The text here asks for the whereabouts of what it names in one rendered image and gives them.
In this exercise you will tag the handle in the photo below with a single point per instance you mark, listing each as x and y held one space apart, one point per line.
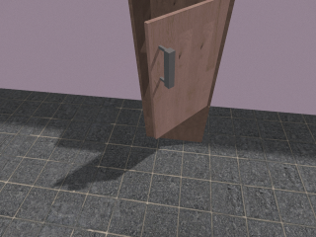
169 66

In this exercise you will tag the cupboard door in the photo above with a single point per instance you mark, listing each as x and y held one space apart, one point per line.
195 33

